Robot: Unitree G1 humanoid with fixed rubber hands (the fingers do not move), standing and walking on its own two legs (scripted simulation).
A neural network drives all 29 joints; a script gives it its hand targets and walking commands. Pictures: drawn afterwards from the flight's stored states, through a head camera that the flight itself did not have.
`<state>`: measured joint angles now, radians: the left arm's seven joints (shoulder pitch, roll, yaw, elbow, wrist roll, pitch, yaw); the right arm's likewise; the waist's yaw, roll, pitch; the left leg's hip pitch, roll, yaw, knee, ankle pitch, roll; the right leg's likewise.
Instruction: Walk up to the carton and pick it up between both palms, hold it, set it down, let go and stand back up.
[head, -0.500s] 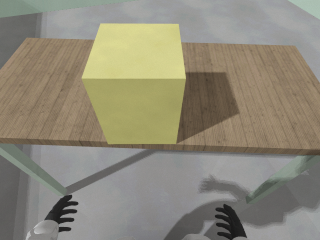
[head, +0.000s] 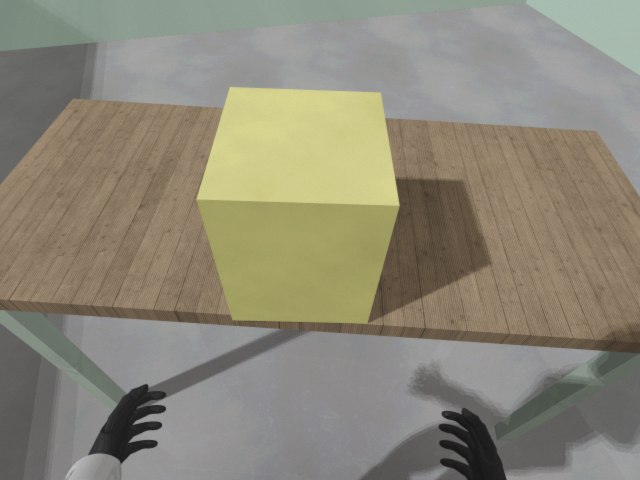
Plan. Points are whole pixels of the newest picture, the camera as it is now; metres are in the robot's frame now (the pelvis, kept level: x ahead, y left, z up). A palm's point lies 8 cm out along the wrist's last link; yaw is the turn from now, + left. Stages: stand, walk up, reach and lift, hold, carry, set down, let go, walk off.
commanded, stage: reach and lift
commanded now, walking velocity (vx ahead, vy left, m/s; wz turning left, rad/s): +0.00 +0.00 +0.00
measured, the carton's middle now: (302, 212) +0.44 +0.05 +0.07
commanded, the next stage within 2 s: none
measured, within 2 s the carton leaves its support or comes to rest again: neither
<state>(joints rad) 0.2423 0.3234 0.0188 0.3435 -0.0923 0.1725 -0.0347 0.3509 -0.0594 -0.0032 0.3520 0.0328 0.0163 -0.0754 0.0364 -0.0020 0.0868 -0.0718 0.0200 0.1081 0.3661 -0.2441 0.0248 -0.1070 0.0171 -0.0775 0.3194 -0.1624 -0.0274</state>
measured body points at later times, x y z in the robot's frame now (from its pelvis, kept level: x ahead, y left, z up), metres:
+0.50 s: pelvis -0.01 +0.01 +0.00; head +0.00 +0.01 +0.45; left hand +0.19 +0.26 +0.00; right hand +0.19 -0.18 -0.02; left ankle -0.02 +0.09 -0.75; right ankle +0.01 -0.10 -0.75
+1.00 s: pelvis +0.00 -0.01 +0.00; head +0.01 -0.01 +0.45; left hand +0.25 +0.25 +0.06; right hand +0.27 -0.17 +0.05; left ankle -0.02 +0.09 -0.75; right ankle +0.01 -0.10 -0.75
